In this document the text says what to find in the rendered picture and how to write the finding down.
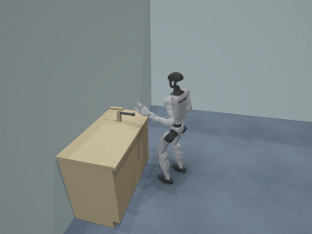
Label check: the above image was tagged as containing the counter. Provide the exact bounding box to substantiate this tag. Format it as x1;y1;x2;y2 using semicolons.
56;106;149;228

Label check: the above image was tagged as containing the robot left upper arm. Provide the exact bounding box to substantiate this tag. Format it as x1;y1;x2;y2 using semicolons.
163;96;176;126

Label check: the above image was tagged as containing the robot right upper arm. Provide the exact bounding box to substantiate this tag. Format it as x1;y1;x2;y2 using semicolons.
182;89;192;112

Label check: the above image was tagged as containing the left robot hand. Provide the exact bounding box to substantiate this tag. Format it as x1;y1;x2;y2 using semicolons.
135;102;150;116

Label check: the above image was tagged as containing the tap lever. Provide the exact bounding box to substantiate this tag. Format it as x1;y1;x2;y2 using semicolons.
119;111;136;117

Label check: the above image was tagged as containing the robot left shin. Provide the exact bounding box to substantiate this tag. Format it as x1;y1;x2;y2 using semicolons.
158;155;170;179

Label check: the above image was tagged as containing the robot left forearm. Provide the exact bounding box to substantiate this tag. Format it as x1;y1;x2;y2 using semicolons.
147;112;173;126

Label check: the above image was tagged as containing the humanoid robot head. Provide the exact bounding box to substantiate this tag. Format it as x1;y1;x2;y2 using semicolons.
168;72;184;97

